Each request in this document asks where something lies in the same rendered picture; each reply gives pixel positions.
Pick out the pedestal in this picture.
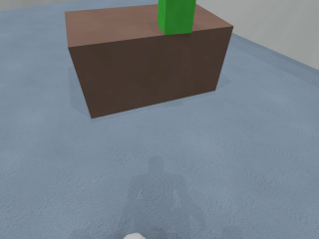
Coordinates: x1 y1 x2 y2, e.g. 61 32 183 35
64 4 234 119

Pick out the carton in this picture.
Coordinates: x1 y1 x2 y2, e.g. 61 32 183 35
158 0 196 35

